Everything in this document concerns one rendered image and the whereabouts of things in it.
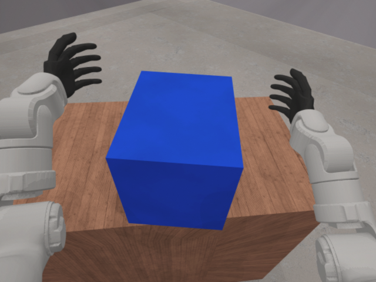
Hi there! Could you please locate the pedestal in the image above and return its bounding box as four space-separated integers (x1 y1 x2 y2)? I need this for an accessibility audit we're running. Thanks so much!
13 96 320 282

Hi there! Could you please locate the right robot upper arm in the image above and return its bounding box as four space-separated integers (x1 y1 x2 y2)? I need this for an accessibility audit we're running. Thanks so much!
315 232 376 282

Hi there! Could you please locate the left robot forearm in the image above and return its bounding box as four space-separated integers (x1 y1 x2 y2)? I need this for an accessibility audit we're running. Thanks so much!
0 72 68 207

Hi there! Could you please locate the right robot forearm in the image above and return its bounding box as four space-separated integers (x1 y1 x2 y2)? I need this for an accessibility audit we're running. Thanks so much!
289 109 376 239

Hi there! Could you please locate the robot right hand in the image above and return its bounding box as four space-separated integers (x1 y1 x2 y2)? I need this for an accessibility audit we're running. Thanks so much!
268 68 314 124

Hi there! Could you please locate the carton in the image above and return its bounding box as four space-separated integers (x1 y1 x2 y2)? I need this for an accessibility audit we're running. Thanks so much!
106 71 244 230

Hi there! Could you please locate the robot left hand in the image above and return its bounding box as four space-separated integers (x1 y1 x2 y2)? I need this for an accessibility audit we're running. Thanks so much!
43 32 102 98

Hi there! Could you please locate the left robot upper arm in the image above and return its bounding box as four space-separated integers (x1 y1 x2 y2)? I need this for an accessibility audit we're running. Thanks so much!
0 201 66 282

